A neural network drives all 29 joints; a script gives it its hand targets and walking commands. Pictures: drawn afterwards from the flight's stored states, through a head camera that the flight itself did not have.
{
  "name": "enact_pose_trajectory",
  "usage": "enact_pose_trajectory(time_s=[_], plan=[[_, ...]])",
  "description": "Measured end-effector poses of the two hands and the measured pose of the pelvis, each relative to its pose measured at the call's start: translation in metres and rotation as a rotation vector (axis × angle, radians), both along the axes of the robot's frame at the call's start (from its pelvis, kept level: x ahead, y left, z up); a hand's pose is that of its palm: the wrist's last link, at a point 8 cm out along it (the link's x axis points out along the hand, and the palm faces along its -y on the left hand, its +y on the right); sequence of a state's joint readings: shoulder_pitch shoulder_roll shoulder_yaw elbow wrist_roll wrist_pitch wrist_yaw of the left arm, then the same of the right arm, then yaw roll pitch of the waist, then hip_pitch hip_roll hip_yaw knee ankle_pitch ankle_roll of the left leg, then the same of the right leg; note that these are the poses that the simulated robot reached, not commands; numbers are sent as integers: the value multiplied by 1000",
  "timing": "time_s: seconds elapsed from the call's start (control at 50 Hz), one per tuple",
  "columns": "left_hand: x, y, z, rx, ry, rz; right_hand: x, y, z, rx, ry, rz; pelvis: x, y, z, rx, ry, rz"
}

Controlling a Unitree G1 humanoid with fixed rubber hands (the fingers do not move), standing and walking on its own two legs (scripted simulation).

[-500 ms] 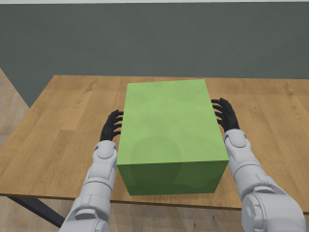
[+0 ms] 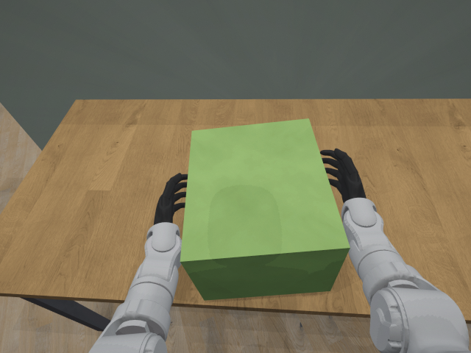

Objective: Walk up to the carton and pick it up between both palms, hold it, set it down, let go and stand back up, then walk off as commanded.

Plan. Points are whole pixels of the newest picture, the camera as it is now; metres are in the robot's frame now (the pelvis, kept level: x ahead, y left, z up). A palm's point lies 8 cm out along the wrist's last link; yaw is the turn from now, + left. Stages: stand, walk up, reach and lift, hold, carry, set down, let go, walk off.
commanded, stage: set down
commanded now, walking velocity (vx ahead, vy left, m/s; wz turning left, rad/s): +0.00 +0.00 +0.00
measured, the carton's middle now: (257, 207) +0.40 +0.02 -0.02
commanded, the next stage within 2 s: none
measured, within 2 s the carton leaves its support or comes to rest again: rests again in 0.48 s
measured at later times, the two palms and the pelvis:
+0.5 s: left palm (168, 225) +0.34 +0.18 +0.00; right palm (348, 198) +0.41 -0.14 +0.02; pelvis +0.00 +0.00 +0.00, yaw +0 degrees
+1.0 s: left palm (170, 228) +0.34 +0.18 +0.00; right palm (349, 201) +0.40 -0.15 +0.01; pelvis +0.00 +0.00 +0.00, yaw +0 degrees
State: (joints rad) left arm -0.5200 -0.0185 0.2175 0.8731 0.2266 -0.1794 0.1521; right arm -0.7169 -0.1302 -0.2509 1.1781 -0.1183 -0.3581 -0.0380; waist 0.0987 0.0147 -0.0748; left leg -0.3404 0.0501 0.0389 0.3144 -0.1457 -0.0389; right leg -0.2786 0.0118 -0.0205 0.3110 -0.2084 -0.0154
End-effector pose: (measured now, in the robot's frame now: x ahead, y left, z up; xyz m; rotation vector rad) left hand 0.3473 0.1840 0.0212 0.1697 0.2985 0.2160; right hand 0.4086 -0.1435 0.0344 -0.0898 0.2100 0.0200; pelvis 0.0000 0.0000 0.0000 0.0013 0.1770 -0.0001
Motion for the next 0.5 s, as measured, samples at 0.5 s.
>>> enact_pose_trajectory(time_s=[0.5], plan=[[-7, 0, -17, -18, -9, 14, -3, 1, -14, -11, -7, 15, -3, 1, -1, -3, 57, 0]])
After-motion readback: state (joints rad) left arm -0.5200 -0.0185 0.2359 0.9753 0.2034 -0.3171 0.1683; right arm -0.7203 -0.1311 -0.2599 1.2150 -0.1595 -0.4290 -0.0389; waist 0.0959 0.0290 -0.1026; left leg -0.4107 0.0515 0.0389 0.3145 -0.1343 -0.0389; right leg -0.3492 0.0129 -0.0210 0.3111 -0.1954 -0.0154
